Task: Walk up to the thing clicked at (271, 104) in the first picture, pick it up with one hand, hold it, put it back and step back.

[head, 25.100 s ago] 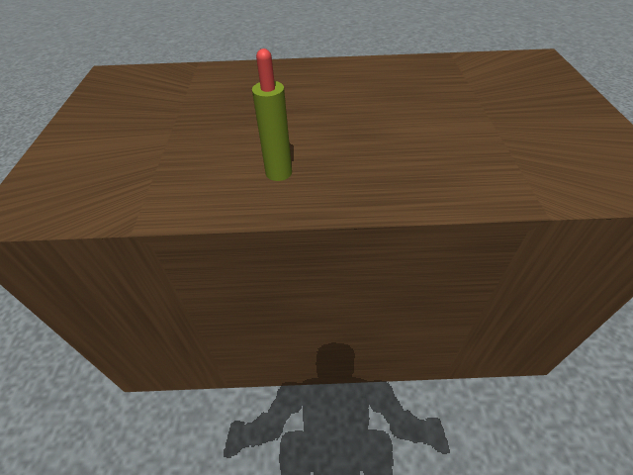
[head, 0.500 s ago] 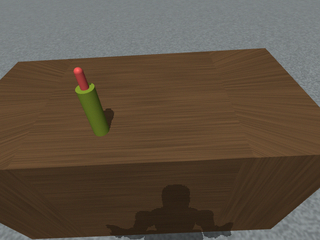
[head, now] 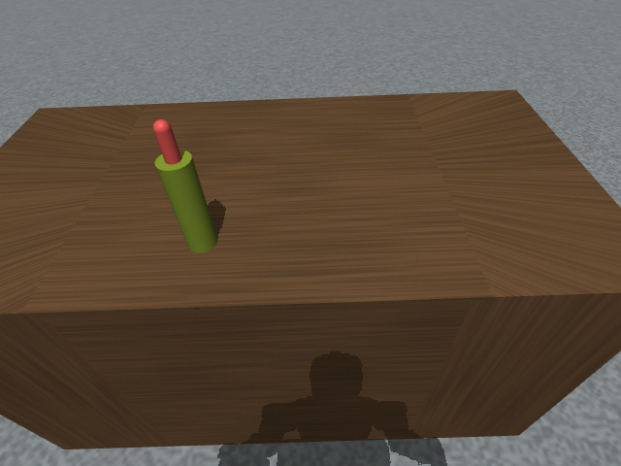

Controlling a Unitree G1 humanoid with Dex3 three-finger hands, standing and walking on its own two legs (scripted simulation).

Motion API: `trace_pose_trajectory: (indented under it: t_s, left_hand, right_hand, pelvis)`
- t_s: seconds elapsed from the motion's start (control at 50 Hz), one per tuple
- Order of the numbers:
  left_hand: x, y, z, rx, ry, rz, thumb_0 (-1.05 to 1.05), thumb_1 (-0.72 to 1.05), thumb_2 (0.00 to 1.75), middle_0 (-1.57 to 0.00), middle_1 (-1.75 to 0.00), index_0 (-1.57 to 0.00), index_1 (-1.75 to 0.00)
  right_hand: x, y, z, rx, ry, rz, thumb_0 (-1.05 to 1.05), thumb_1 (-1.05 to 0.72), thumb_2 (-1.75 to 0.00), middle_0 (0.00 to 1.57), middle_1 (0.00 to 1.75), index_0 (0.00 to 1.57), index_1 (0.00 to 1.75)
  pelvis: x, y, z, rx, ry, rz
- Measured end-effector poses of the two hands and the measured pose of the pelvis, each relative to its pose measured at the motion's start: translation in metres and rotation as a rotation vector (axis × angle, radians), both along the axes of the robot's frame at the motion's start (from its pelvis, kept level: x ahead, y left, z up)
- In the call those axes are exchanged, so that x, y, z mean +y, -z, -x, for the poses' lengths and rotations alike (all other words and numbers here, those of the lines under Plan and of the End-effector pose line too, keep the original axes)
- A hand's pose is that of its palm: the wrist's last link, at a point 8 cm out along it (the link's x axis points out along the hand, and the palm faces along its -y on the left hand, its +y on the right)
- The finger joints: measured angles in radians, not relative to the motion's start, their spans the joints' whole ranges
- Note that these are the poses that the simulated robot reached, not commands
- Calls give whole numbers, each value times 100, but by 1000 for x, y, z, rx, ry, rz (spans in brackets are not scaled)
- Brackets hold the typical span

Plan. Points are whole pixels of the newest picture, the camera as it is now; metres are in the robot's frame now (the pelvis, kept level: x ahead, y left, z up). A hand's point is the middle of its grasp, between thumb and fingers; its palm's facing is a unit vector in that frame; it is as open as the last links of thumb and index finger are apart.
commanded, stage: home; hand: left
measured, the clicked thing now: (184, 190) +0.51 +0.23 +0.09
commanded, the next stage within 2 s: stand in 1.00 s
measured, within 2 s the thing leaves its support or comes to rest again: neither
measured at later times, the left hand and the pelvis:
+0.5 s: hand out of the picture +0.08 +0.25 -0.15, palm faces -0.05 -0.93 -0.36, open 17.5 cm; pelvis +0.01 +0.00 +0.00, yaw +0 degrees
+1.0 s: hand out of the picture +0.10 +0.25 -0.15, palm faces -0.04 -0.94 -0.35, open 17.5 cm; pelvis +0.02 +0.00 +0.00, yaw +0 degrees
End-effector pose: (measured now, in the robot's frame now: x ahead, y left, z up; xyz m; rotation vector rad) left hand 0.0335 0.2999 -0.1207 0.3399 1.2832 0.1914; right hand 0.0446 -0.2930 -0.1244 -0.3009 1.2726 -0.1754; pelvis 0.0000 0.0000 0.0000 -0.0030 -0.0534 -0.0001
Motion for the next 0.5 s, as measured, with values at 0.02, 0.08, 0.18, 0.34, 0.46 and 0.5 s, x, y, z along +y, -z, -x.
trace_pose_trajectory:
  t_s: [0.02, 0.08, 0.18, 0.34, 0.46, 0.5]
  left_hand:
    - [0, 0, -1, -2, 0, 0, -1, -56, 4, -6, -5, -6, -5]
    - [0, 0, -7, -9, 1, 1, -1, -56, 4, -6, -5, -6, -5]
    - [0, -1, -17, -23, 7, 2, -1, -55, 5, -6, -5, -6, -5]
    - [0, -4, -33, -40, 12, 0, -1, -55, 4, -6, -5, -6, -5]
    - [-1, -6, -43, -50, 17, -3, -1, -56, 4, -6, -5, -6, -5]
    - [-2, -6, -45, -49, 18, -2, -1, -56, 4, -6, -5, -6, -5]
  right_hand:
    - [0, 0, -1, -3, 0, 1, 1, -90, -90, 21, 30, 20, 30]
    - [0, -1, -5, -11, -1, 2, 1, -90, -90, 21, 30, 20, 30]
    - [0, -2, -12, -19, -3, 4, 1, -90, -90, 21, 30, 20, 30]
    - [-1, -3, -23, -30, -3, 7, 1, -90, -90, 21, 30, 20, 30]
    - [-2, -3, -30, -34, -1, 6, 1, -90, -90, 21, 30, 20, 30]
    - [-2, -3, -31, -31, -1, 7, 1, -90, -90, 21, 30, 20, 30]
  pelvis:
    - [0, 0, 0, 0, 0, 0]
    - [0, 0, -1, 1, 0, -1]
    - [1, -1, -3, 4, 1, -1]
    - [1, -1, -9, 5, 4, -4]
    - [0, -2, -13, 7, 3, -4]
    - [0, -2, -15, 9, 3, -3]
